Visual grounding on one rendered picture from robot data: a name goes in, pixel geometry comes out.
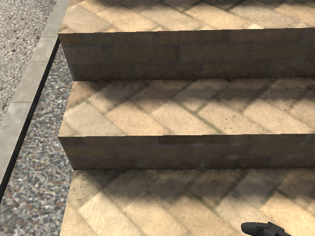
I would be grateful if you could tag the robot right hand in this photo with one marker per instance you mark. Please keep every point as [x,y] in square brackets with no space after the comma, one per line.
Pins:
[262,229]

